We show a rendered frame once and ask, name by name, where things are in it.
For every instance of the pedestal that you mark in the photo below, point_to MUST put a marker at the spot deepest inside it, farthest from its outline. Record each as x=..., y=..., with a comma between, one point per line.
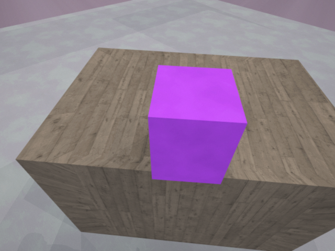
x=91, y=156

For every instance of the carton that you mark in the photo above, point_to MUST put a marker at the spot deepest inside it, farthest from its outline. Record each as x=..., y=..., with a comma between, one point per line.
x=196, y=121

